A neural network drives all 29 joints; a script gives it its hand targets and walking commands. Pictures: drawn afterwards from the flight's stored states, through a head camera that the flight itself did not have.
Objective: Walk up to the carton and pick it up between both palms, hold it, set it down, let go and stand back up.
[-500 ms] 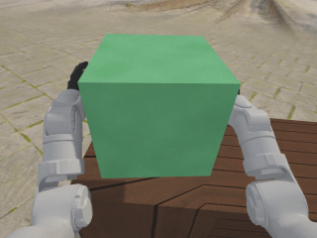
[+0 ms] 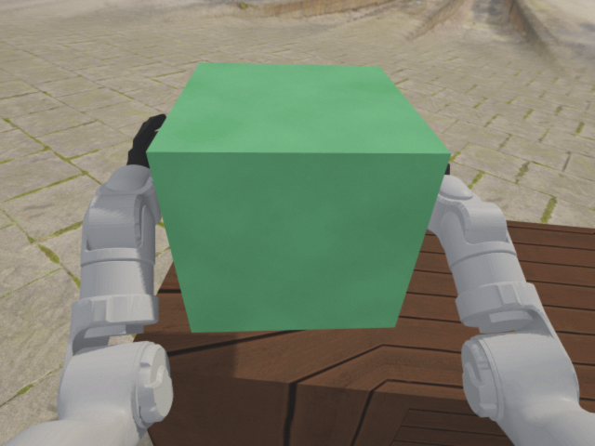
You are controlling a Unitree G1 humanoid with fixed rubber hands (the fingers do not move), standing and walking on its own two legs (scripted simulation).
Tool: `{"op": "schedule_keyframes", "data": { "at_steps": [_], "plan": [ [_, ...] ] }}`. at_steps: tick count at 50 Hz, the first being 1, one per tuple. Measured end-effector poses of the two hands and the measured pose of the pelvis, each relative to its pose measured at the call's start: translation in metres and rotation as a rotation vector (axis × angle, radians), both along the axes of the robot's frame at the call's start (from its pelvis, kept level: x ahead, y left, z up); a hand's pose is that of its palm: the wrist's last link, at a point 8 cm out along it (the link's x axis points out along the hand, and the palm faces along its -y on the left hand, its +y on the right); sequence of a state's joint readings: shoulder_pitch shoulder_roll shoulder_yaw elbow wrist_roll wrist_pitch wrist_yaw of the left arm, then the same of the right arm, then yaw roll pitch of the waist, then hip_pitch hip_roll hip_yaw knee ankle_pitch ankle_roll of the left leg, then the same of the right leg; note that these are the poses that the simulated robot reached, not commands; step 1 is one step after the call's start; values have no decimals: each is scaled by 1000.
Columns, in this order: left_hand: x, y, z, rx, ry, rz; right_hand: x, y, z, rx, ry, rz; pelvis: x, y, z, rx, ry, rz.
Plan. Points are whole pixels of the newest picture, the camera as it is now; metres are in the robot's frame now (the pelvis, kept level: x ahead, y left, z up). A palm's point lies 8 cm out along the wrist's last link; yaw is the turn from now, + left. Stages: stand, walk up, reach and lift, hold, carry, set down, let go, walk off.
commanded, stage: hold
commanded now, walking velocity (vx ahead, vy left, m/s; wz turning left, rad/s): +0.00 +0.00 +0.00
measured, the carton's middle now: (292, 189) +0.41 -0.02 +0.20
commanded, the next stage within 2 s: set down in 0.26 s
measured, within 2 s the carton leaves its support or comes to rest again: neither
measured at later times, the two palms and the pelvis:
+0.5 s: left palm (146, 165) +0.38 +0.17 +0.25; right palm (429, 180) +0.37 -0.19 +0.24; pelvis +0.00 +0.00 +0.00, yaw +1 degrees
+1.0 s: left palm (169, 187) +0.41 +0.16 +0.20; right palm (425, 226) +0.36 -0.21 +0.17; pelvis +0.01 +0.01 +0.00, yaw +1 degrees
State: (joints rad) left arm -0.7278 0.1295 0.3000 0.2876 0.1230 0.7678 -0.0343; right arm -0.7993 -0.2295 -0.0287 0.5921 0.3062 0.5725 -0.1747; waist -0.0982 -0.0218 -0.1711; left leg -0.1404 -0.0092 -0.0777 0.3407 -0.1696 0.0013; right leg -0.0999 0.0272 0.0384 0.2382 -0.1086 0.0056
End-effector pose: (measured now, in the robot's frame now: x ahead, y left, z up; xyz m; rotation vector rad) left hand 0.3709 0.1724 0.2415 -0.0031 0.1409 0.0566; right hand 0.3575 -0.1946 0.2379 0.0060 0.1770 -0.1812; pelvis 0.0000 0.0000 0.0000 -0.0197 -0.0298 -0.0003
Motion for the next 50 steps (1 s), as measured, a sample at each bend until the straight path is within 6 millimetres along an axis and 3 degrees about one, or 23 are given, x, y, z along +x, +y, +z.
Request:
{"op": "schedule_keyframes", "data": {
  "at_steps": [18, 27, 33, 40, 50],
  "plan": [
    [3, -4, -2, -6, 5, 0, 2, -3, -5, 6, 4, 7, 4, 1, 0, 0, -16, 1],
    [15, 1, 10, -5, -97, -20, 11, 2, 0, 8, -96, -12, 5, -2, 0, 5, -43, 28],
    [28, 1, 4, 30, -117, -63, 12, 3, -25, -9, -108, -41, 7, 0, 0, 8, -78, 35],
    [34, -3, -26, 54, -96, -94, 7, 0, -61, -12, -90, -74, 11, 7, 0, 0, -69, 34],
    [40, -15, -43, 34, -81, -126, -1, -10, -68, -22, -82, -114, 13, 12, 0, -2, -47, 16]
  ]
}}
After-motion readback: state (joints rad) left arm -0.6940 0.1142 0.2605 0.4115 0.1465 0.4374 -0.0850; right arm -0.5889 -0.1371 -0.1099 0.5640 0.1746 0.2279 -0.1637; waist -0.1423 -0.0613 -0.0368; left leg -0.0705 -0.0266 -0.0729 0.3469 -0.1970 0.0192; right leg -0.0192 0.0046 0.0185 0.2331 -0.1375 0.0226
